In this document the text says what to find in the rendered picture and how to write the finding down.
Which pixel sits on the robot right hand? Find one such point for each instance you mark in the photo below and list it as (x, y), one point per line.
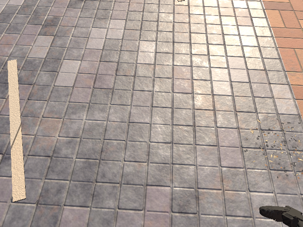
(288, 215)

